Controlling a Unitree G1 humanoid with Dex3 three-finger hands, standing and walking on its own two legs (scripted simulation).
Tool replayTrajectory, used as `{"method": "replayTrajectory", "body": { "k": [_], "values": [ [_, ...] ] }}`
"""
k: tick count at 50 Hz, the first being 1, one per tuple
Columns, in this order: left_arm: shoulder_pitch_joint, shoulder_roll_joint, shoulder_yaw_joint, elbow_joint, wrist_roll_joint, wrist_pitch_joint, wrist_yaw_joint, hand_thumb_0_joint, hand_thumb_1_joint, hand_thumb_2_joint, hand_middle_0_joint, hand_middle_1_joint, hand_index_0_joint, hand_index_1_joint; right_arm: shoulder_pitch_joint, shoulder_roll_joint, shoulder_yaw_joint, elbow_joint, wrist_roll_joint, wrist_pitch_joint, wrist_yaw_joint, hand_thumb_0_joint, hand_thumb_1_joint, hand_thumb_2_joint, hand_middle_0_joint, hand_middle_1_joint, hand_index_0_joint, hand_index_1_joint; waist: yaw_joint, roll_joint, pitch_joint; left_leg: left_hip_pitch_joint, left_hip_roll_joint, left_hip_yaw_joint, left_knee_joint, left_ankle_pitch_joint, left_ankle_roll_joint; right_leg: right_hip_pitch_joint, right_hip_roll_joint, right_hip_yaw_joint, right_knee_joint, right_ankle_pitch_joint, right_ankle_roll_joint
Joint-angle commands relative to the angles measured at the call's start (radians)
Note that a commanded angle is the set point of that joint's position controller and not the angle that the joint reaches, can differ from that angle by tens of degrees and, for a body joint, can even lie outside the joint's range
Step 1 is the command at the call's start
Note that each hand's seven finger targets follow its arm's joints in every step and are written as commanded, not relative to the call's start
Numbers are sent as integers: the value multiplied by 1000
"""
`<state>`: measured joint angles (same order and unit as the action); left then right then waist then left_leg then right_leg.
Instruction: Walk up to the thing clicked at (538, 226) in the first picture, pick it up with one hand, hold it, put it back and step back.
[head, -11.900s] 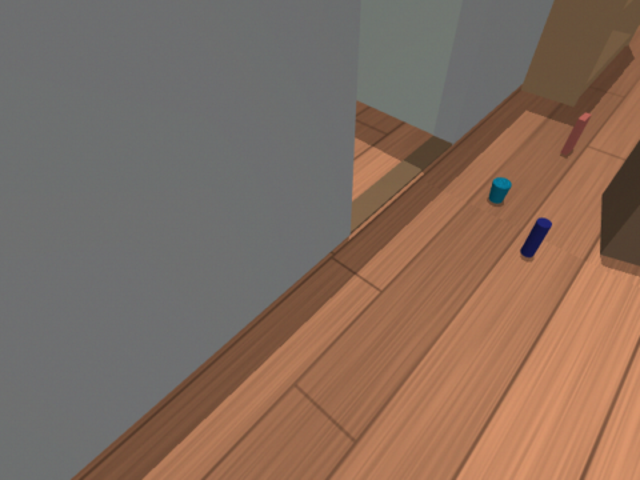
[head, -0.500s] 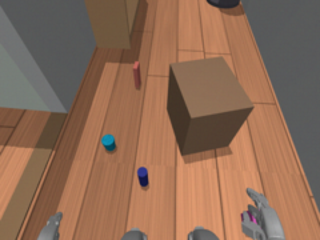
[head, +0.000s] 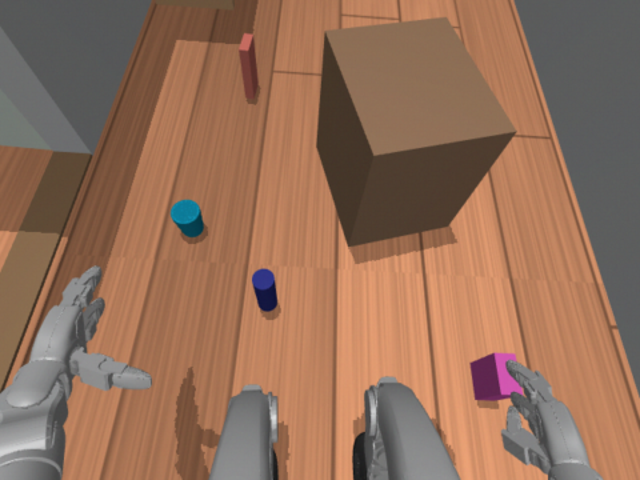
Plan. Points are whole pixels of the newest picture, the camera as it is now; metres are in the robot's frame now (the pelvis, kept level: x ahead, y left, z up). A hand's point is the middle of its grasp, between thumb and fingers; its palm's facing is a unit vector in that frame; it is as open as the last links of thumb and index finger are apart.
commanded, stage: go down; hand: left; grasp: from the side
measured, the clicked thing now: (265, 291) +0.52 +0.11 -0.51
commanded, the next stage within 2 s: approach in 1.50 s
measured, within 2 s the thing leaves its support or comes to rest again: neither
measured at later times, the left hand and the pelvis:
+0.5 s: hand (140, 282) +0.41 +0.28 -0.16, palm faces -0.07 -0.99 -0.10, open 17.3 cm; pelvis -0.04 +0.00 -0.14, yaw -2 degrees
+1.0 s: hand (146, 264) +0.46 +0.29 -0.19, palm faces -0.13 -0.99 -0.10, open 17.3 cm; pelvis -0.05 +0.01 -0.20, yaw -4 degrees
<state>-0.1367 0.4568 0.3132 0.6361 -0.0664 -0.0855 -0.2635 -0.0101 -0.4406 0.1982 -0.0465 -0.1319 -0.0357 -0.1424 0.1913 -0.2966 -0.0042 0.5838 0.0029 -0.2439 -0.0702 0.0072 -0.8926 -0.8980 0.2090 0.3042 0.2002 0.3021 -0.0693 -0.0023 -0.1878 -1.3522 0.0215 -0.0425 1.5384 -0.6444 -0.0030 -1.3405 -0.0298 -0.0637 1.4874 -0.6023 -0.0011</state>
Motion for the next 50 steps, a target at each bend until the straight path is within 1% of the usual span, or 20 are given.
{"method": "replayTrajectory", "body": {
  "k": [1, 3, 5, 6, 12, 16, 20, 22, 27, 28, 31, 32, 34, 36, 38, 40, 44, 45, 47, 50],
  "values": [
    [-220, 292, 140, -4, -25, -174, -76, 0, -545, 115, -62, -116, -56, -118, 63, -177, -64, -75, 0, -9, 14, 0, -904, -900, 200, 300, 200, 300, 29, 153, -421, 184, -12, -31, -126, 249, 7, 75, 20, 31, -39, 189, -39],
    [-281, 335, 175, 39, -28, -217, -108, 0, -611, 115, -71, -128, -62, -133, 62, -186, -63, -66, 0, 5, 24, 0, -885, -896, 200, 300, 200, 300, 44, 162, -473, 161, -13, -33, -87, 281, 9, 41, 20, 25, 10, 208, -43],
    [-323, 340, 186, 93, -35, -249, -141, 0, -611, 104, -74, -125, -66, -130, 67, -192, -62, -56, -1, 17, 32, 0, -884, -895, 200, 300, 200, 299, 30, 141, -494, 120, -16, -33, -51, 277, 14, 21, 23, 20, 38, 205, -44],
    [-368, 393, 231, 82, -45, -269, -153, 0, -611, 126, -70, -136, -59, -142, 77, -201, -63, -46, -2, 22, 35, 0, -883, -895, 200, 300, 200, 299, 35, 120, -533, 113, -15, -28, -25, 304, 19, 32, 23, 25, 46, 226, -42],
    [-569, 462, 281, 194, -77, -358, -230, 0, -584, 121, -53, -111, -44, -117, 106, -211, -45, -6, -10, 35, 47, 0, -882, -896, 200, 299, 200, 299, -25, 49, -562, -89, -20, -4, 131, 258, 43, -22, 21, 45, 122, 212, -29],
    [-739, 490, 259, 176, -78, -397, -280, 0, -548, 105, -52, -108, -46, -108, 108, -210, -36, 5, -19, 39, 46, 0, -886, -897, 200, 299, 200, 299, -49, 113, -600, -111, -17, 1, 166, 149, 37, -91, 19, 61, 144, 115, -32],
    [-774, 602, 318, 219, -65, -407, -299, 0, -500, 115, -49, -107, -43, -107, 121, -225, -22, 18, -23, 49, 47, 0, -881, -895, 200, 299, 200, 299, -30, 147, -616, -160, -14, 10, 204, 116, 33, -119, 19, 69, 175, 77, -33],
    [-739, 593, 328, 327, -64, -397, -305, 0, -516, 110, -51, -111, -47, -108, 130, -227, -11, 32, -25, 58, 50, 0, -883, -896, 200, 299, 200, 299, -40, 141, -559, -198, -13, 6, 215, 96, 33, -163, 22, 52, 202, 61, -35],
    [-868, 647, 327, 240, -52, -410, -332, 0, -491, 98, -46, -99, -41, -94, 131, -247, -4, 29, -25, 71, 53, 0, -887, -897, 200, 299, 200, 299, -49, 241, -629, -112, -4, -34, 225, 157, 20, -273, 22, -2, 302, 116, -51],
    [-836, 639, 327, 319, -51, -405, -337, 0, -498, 93, -49, -104, -48, -97, 132, -246, 1, 38, -26, 72, 53, 0, -890, -897, 200, 299, 200, 299, -62, 222, -584, -147, -6, -27, 243, 164, 24, -285, 23, -1, 303, 117, -49],
    [-933, 629, 307, 270, -63, -417, -356, 0, -526, 88, -48, -106, -48, -97, 135, -253, 8, 37, -29, 70, 55, 0, -896, -898, 200, 299, 200, 299, -80, 262, -576, -147, -4, -40, 267, 178, 20, -345, 19, -11, 344, 127, -52],
    [-944, 668, 337, 258, -65, -420, -355, 0, -519, 86, -50, -108, -50, -99, 139, -260, 3, 39, -29, 71, 54, 0, -896, -898, 200, 299, 200, 299, -70, 262, -613, -134, -4, -39, 280, 184, 22, -339, 21, -10, 345, 129, -52],
    [-898, 670, 340, 362, -59, -411, -361, 0, -518, 89, -47, -115, -51, -103, 145, -264, 10, 46, -31, 74, 55, 0, -894, -897, 200, 299, 200, 299, -82, 228, -544, -193, -6, -36, 292, 158, 24, -354, 21, -12, 353, 112, -50],
    [-941, 647, 309, 350, -60, -414, -371, 0, -530, 96, -44, -126, -49, -112, 147, -269, 18, 52, -35, 76, 56, 0, -896, -898, 200, 299, 200, 299, -98, 248, -530, -194, -6, -41, 310, 157, 23, -389, 18, -19, 372, 117, -52],
    [-1012, 689, 319, 296, -53, -420, -374, 0, -533, 84, -49, -123, -54, -109, 145, -270, 20, 37, -38, 79, 56, 0, -895, -898, 200, 299, 200, 299, -94, 276, -582, -188, -6, -40, 320, 144, 22, -377, 18, -19, 379, 109, -51],
    [-954, 723, 346, 387, -47, -410, -374, 0, -531, 80, -51, -122, -58, -106, 159, -279, 27, 48, -39, 85, 57, 0, -893, -896, 200, 299, 200, 299, -104, 233, -529, -253, -9, -33, 332, 107, 27, -368, 18, -23, 380, 86, -46],
    [-1039, 760, 339, 339, -56, -415, -385, 0, -528, 79, -52, -122, -59, -106, 154, -285, 45, 43, -42, 94, 55, 0, -889, -895, 200, 299, 200, 299, -115, 248, -542, -279, -9, -38, 348, 68, 30, -378, 20, -32, 398, 62, -45],
    [-1088, 742, 308, 289, -53, -420, -393, 0, -518, 80, -48, -121, -57, -103, 146, -283, 51, 32, -43, 93, 56, 0, -888, -895, 200, 299, 200, 299, -122, 281, -568, -261, -7, -38, 354, 74, 28, -376, 19, -35, 403, 72, -46],
    [-1049, 798, 352, 337, -52, -412, -392, 0, -499, 74, -53, -116, -61, -99, 155, -289, 54, 38, -46, 95, 53, 0, -885, -894, 200, 299, 200, 299, -122, 246, -568, -300, -10, -25, 376, 80, 33, -346, 22, -29, 397, 73, -40],
    [-1042, 808, 356, 355, -51, -406, -401, 0, -503, 72, -56, -118, -63, -101, 160, -297, 65, 45, -51, 101, 52, 0, -887, -895, 200, 299, 200, 299, -128, 289, -568, -286, -9, -31, 395, 109, 29, -374, 23, -34, 423, 98, -44]
  ]
}}
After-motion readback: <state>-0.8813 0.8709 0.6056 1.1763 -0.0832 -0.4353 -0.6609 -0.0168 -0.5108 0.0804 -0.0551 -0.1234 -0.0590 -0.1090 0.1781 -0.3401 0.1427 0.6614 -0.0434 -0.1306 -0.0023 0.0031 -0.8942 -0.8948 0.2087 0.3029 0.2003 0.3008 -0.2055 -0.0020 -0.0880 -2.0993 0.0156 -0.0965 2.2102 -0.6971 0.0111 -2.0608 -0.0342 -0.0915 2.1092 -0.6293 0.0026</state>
